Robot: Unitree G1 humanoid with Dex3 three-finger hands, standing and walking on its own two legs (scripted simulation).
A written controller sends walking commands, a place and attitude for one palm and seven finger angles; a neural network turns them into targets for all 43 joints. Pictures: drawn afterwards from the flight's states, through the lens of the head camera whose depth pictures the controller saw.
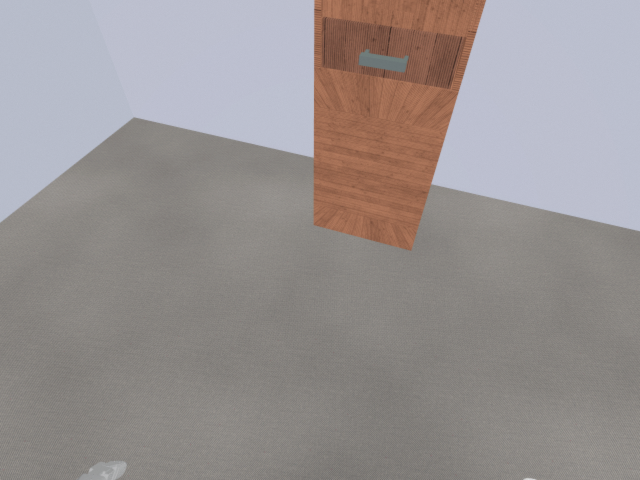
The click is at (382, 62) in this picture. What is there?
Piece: drawer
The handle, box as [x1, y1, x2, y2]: [358, 49, 408, 72]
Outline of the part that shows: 359,55 358,64 403,72 408,57 405,55 402,59 371,54 368,52 368,49 366,49 364,52 361,52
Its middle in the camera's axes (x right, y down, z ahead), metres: +0.18 -0.50 +1.07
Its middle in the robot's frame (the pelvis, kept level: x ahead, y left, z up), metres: +1.15 -0.12 +0.01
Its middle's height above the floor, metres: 0.78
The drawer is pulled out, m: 0.00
